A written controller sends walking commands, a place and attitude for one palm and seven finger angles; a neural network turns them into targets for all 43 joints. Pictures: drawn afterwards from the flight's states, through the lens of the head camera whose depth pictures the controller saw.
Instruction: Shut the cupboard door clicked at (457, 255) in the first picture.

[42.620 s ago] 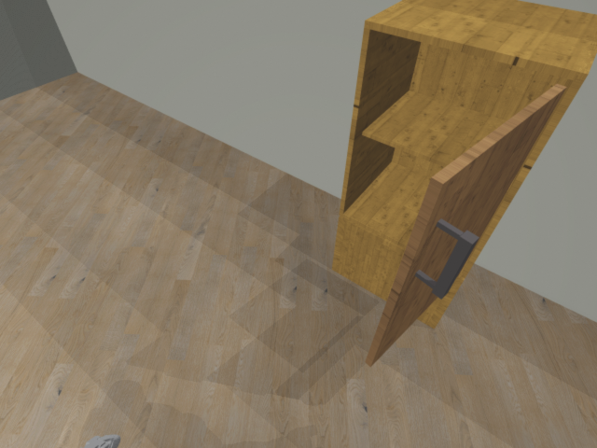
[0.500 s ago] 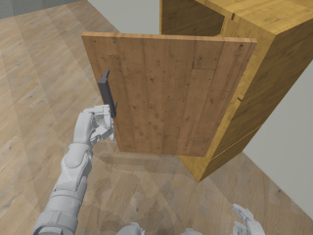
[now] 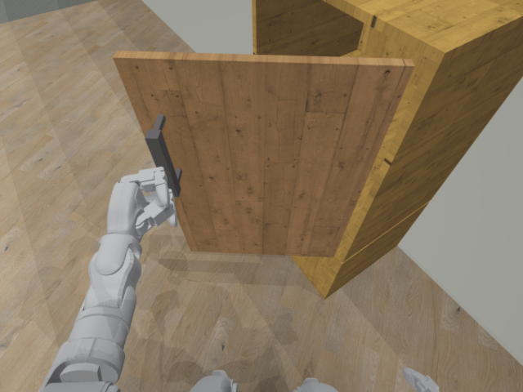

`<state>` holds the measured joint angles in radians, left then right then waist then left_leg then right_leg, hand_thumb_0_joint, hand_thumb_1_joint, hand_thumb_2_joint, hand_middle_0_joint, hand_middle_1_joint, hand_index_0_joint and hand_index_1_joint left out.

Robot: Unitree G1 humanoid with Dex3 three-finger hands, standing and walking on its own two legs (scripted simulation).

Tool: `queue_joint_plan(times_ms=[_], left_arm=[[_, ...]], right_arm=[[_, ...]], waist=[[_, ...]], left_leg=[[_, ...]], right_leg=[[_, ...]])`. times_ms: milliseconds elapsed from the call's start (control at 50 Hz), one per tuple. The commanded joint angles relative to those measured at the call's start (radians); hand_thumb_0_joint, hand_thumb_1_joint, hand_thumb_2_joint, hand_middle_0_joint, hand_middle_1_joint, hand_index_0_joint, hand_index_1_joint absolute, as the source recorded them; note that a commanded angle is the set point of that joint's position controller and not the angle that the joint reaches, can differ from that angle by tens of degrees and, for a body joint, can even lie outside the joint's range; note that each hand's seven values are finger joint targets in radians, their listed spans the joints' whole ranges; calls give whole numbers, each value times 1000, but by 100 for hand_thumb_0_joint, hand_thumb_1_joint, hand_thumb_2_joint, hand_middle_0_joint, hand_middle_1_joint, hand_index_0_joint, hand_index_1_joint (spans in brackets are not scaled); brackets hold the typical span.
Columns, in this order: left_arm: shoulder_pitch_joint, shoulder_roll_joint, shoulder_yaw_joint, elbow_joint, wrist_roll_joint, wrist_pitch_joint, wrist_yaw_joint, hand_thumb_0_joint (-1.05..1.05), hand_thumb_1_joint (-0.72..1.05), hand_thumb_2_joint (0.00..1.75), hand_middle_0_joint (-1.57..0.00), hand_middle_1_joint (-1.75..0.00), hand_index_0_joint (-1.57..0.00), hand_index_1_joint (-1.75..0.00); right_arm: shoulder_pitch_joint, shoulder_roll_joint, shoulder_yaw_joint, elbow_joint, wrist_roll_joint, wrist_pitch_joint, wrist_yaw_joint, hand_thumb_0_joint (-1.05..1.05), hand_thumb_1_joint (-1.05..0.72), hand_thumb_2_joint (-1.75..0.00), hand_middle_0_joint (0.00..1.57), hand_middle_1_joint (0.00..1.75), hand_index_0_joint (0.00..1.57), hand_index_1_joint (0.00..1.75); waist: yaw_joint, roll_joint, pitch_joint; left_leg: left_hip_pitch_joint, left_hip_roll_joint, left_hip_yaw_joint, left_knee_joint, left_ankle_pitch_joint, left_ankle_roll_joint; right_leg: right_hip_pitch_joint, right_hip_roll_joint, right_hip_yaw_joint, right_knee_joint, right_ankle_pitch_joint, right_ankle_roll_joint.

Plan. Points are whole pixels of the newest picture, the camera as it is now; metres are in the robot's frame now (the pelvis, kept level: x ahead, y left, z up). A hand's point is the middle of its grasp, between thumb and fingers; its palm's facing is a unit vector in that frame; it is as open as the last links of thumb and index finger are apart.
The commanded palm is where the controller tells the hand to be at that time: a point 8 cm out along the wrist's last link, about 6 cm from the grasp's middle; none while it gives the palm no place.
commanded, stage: push the door shut along its arc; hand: left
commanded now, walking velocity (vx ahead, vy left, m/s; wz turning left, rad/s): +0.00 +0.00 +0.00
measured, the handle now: (167, 158) +0.48 +0.18 +0.06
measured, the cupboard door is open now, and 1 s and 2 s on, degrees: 53 42 31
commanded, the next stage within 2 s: pull the fist back off the door in 1.92 s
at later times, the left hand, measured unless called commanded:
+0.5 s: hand (179, 177) +0.43 +0.15 +0.07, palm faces -0.13 -0.99 -0.03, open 3.1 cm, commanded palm +0.42 +0.20 +0.07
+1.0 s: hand (192, 159) +0.47 +0.13 +0.07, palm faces -0.24 -0.97 -0.03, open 3.1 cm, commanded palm +0.48 +0.17 +0.07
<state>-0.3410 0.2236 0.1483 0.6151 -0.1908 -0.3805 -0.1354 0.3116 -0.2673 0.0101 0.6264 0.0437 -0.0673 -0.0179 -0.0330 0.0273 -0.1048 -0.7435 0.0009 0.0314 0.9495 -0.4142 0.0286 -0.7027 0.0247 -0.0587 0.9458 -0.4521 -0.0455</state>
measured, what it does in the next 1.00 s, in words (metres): stands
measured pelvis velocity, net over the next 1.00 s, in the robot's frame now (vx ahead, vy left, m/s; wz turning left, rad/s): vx -0.02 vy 0.02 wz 0.00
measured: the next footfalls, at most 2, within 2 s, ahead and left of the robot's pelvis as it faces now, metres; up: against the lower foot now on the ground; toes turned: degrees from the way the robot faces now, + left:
none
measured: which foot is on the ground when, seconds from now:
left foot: down 0.00-1.00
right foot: down 0.00-1.00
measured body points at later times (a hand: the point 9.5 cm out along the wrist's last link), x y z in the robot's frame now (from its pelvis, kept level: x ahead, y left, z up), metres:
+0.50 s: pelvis +0.00 +0.00 -0.01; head +0.07 +0.00 +0.43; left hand +0.43 +0.20 +0.07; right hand +0.08 -0.25 -0.13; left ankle +0.03 +0.10 -0.68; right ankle +0.01 -0.09 -0.68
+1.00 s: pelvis -0.02 +0.02 -0.02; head +0.09 +0.03 +0.41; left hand +0.48 +0.19 +0.08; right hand +0.02 -0.26 -0.14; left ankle +0.03 +0.10 -0.68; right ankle +0.01 -0.09 -0.68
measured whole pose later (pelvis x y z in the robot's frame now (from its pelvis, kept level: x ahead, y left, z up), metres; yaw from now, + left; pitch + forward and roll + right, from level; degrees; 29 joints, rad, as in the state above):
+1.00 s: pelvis -0.02 +0.02 -0.02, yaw +0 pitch +19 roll -3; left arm -0.95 0.39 0.17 1.18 -0.16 -0.37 -0.32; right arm 0.35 -0.29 0.03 0.68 0.04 -0.07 -0.01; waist -0.14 0.04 -0.11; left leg -0.99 0.00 0.01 1.09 -0.43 0.05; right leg -0.92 0.02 -0.08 1.05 -0.45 -0.03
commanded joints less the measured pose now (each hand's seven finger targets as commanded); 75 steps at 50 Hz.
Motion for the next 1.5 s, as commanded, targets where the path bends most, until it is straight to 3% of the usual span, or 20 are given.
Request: queue_joint_plan(times_ms=[0, 20, 80, 120, 160, 260, 400, 620, 720, 780, 800, 860, 960, 1040, 1120, 1220, 1260, 1340, 1420, 1480], left_arm=[[-366, 139, 25, -193, -7, -62, -12, 0, 90, 90, -130, -150, -130, -150], [-344, 132, 28, -191, -10, -56, -13, 0, 90, 90, -130, -150, -130, -150], [-405, 136, 9, -175, -5, -41, -22, 0, 90, 90, -130, -150, -130, -150], [-492, 152, 13, -130, 0, -39, -24, 0, 90, 90, -130, -150, -130, -150], [-554, 215, 57, -101, 2, -48, -25, 0, 90, 90, -130, -150, -130, -150], [-662, 247, 79, 11, 3, -62, -59, 0, 90, 90, -130, -150, -130, -150], [-707, 262, 88, 118, -12, -53, -137, 0, 90, 90, -130, -150, -130, -150], [-929, 250, 45, 226, -5, -63, -183, 0, 90, 90, -130, -150, -130, -150], [-997, 282, 52, 258, 7, -73, -201, 0, 90, 90, -130, -150, -130, -150], [-1060, 241, 4, 255, 11, -77, -210, 0, 90, 90, -130, -150, -130, -150], [-1075, 229, -5, 275, 10, -73, -209, 0, 90, 90, -130, -150, -130, -150], [-1139, 291, 39, 318, 16, -63, -198, 0, 90, 90, -130, -150, -130, -150], [-1217, 277, 17, 337, 34, -62, -200, 0, 90, 90, -130, -150, -130, -150], [-1272, 289, 13, 408, 45, -37, -204, 0, 90, 90, -130, -150, -130, -150], [-1307, 364, 77, 427, 52, -23, -210, 0, 90, 90, -130, -150, -130, -150], [-1327, 358, 68, 448, 69, -8, -221, 0, 90, 90, -130, -150, -130, -150], [-1321, 432, 128, 466, 73, 1, -223, 0, 90, 90, -130, -150, -130, -150], [-1339, 433, 123, 487, 92, 28, -223, 0, 90, 90, -130, -150, -130, -150], [-1355, 496, 168, 457, 101, 30, -227, 0, 90, 90, -130, -150, -130, -150], [-1371, 480, 146, 449, 104, 34, -245, 0, 90, 90, -130, -150, -130, -150]], right_arm=[[-15, -122, -50, -115, 0, -48, -13, 0, -90, -90, 20, 30, 20, 30], [-17, -122, -52, -122, 0, -49, -11, 0, -90, -90, 20, 30, 20, 30], [-16, -127, -48, -120, 4, -46, -13, 0, -90, -90, 20, 30, 20, 30], [-15, -127, -44, -110, 3, -42, -18, 0, -90, -90, 20, 30, 20, 30], [-11, -134, -45, -103, 1, -39, -25, 0, -90, -90, 20, 30, 20, 30], [5, -135, -38, -88, -2, -37, -26, 0, -90, -90, 20, 30, 20, 30], [50, -146, -45, -87, 1, -23, -14, 0, -90, -90, 20, 30, 20, 30], [104, -166, -53, -45, 1, -11, -13, 0, -90, -90, 20, 30, 20, 30], [122, -178, -54, -32, -3, -16, -12, 0, -90, -90, 20, 30, 20, 30], [128, -181, -55, -23, -4, -21, -9, 0, -90, -90, 20, 30, 20, 30], [131, -183, -54, -18, -5, -22, -8, 0, -90, -90, 20, 30, 20, 30], [151, -196, -53, -7, -7, -27, -14, 0, -90, -90, 20, 30, 20, 30], [170, -198, -52, 4, -15, -40, -10, 0, -90, -90, 20, 30, 20, 30], [182, -204, -45, 12, -17, -44, -6, 0, -90, -90, 20, 30, 20, 30], [209, -209, -43, 10, -23, -45, -5, 0, -90, -90, 20, 30, 20, 30], [233, -205, -43, 5, -30, -37, 6, 0, -90, -90, 20, 30, 20, 30], [252, -212, -42, 1, -31, -30, 2, 0, -90, -90, 20, 30, 20, 30], [267, -205, -40, 0, -35, -16, 9, 0, -90, -90, 20, 30, 20, 30], [284, -205, -43, -7, -39, -6, 8, 0, -90, -90, 20, 30, 20, 30], [289, -201, -44, -5, -38, -2, 7, 0, -90, -90, 20, 30, 20, 30]], waist=[[-17, -20, -298], [-6, -20, -305], [-25, -5, -294], [-44, -38, -264], [-45, -61, -276], [-43, 9, -351], [-48, 1, -414], [-118, 1, -376], [-124, 44, -418], [-145, 101, -426], [-154, 80, -415], [-168, 55, -394], [-186, 111, -449], [-213, 93, -415], [-209, 107, -489], [-217, 124, -512], [-212, 100, -530], [-224, 100, -519], [-218, 111, -569], [-226, 109, -586]], left_leg=[[158, -5, -46, -106, 169, 7], [162, -6, -47, -110, 170, 5], [176, -4, -52, -109, 172, 8], [150, -4, -58, -102, 141, 9], [132, -3, -59, -92, 123, 11], [135, -7, -64, -66, 161, 5], [144, -4, -70, -46, 238, 5], [142, 5, -96, -31, 170, 10], [172, 9, -116, -23, 169, 6], [233, 18, -136, -23, 167, 1], [227, 19, -144, -24, 144, 2], [187, 19, -149, -19, 114, 8], [239, 27, -176, -2, 153, 2], [180, 28, -178, 9, 97, 5], [180, 30, -177, 39, 161, 7], [177, 31, -172, 67, 223, 6], [144, 29, -162, 80, 246, 13], [107, 30, -147, 99, 263, 15], [93, 27, -132, 117, 313, 19], [88, 24, -123, 127, 328, 21]], right_leg=[[139, -16, 81, -144, 278, 29], [144, -16, 78, -145, 273, 27], [121, -14, 72, -143, 280, 26], [99, -15, 75, -146, 248, 30], [103, -15, 86, -145, 225, 32], [100, -14, 85, -105, 268, 24], [101, -12, 77, -80, 350, 21], [-46, 1, 60, -81, 231, 20], [-91, 5, 51, -66, 196, 12], [-173, 7, 39, -62, 164, 9], [-188, 10, 37, -66, 143, 10], [-203, 12, 37, -59, 121, 8], [-273, 12, 29, -32, 129, 5], [-301, 13, 32, -31, 96, 10], [-290, 16, 35, -11, 128, 7], [-303, 22, 33, 4, 160, 9], [-267, 27, 35, 10, 182, 8], [-261, 28, 40, 12, 212, 14], [-211, 31, 49, 23, 277, 16], [-190, 33, 54, 23, 312, 18]])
